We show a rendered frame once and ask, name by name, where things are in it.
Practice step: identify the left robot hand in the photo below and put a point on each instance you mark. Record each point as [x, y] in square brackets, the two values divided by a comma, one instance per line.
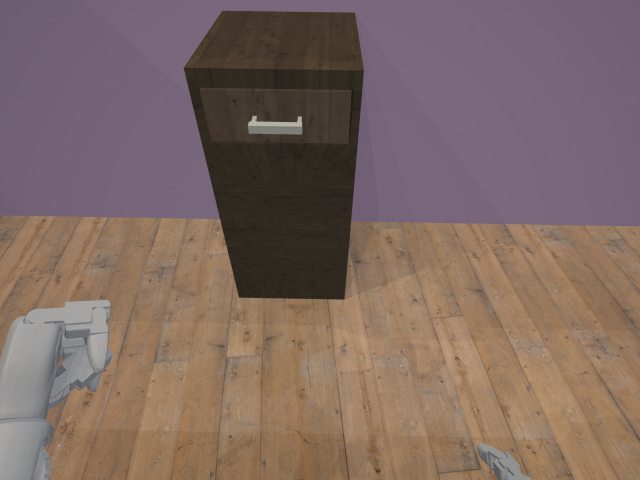
[31, 353]

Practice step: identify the right robot hand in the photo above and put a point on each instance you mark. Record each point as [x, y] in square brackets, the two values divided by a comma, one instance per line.
[504, 466]

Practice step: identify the left robot forearm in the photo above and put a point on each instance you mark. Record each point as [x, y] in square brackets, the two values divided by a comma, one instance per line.
[22, 449]

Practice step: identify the drawer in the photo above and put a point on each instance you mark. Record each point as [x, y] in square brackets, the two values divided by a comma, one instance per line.
[325, 114]

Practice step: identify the handle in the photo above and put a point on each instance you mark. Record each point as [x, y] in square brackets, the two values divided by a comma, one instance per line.
[255, 127]

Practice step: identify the cabinet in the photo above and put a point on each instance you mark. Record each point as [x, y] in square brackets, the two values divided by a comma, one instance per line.
[285, 208]

